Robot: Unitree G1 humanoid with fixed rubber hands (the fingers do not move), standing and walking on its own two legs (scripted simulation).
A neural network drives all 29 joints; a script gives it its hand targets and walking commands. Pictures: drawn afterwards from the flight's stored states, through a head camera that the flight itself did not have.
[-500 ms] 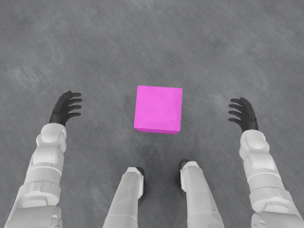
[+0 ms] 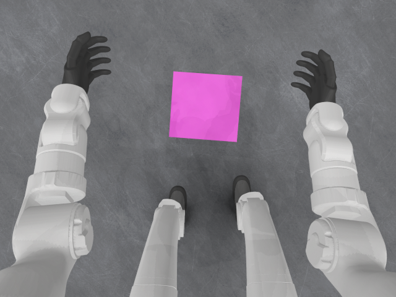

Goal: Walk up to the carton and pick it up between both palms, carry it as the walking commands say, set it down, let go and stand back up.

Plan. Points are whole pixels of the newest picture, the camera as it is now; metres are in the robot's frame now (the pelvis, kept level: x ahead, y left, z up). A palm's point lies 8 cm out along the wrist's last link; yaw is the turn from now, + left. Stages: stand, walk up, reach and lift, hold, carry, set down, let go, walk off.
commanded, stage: reach and lift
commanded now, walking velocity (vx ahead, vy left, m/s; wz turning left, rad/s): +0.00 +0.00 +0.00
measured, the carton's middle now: (205, 111) +0.46 -0.01 -0.55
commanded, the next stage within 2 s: none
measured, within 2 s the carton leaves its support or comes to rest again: neither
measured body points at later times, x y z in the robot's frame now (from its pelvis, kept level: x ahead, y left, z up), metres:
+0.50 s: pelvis -0.04 +0.00 -0.09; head +0.32 -0.03 +0.18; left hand +0.50 +0.18 -0.24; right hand +0.45 -0.22 -0.27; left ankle +0.03 +0.13 -0.64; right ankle +0.06 -0.14 -0.64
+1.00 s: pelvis -0.07 -0.01 -0.22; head +0.31 -0.03 +0.03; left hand +0.49 +0.16 -0.40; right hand +0.45 -0.21 -0.41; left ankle +0.03 +0.13 -0.64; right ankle +0.06 -0.14 -0.64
